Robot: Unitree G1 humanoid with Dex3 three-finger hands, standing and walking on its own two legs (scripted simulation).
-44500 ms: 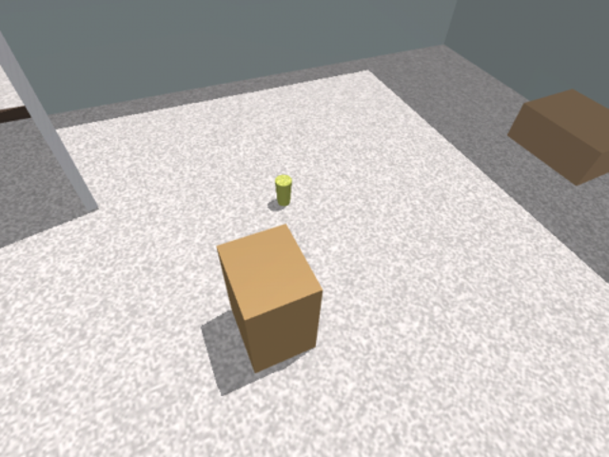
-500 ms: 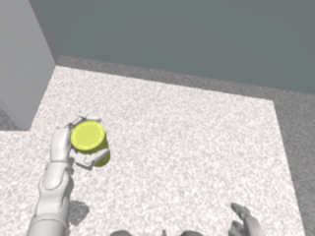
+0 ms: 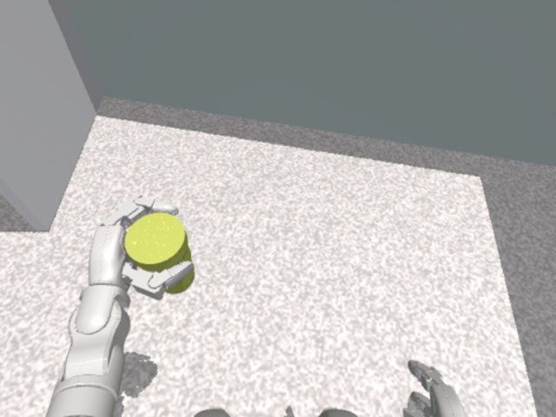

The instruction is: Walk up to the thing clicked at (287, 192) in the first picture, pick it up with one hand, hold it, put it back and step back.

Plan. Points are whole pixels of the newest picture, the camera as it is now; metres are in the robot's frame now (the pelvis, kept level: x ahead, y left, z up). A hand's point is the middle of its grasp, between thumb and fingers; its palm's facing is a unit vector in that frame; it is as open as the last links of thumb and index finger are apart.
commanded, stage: hold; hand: left
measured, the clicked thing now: (167, 259) +0.33 +0.17 +0.02
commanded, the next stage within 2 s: crouch in 1.14 s
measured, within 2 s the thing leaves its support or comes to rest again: neither
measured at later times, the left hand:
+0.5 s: hand (160, 253) +0.32 +0.17 +0.05, palm faces +0.04 -1.00 +0.00, open 10.1 cm
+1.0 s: hand (157, 253) +0.32 +0.17 +0.05, palm faces +0.05 -1.00 +0.00, open 10.1 cm
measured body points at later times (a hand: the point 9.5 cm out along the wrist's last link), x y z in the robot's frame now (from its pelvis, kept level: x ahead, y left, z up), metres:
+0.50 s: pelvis +0.00 +0.00 +0.00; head +0.03 +0.01 +0.45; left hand +0.31 +0.22 +0.05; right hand +0.13 -0.24 -0.11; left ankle +0.00 +0.13 -0.70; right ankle +0.01 -0.13 -0.70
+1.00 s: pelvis -0.01 +0.00 +0.00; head +0.02 +0.01 +0.45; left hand +0.31 +0.22 +0.05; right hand +0.13 -0.24 -0.10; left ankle +0.00 +0.13 -0.70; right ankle +0.01 -0.13 -0.70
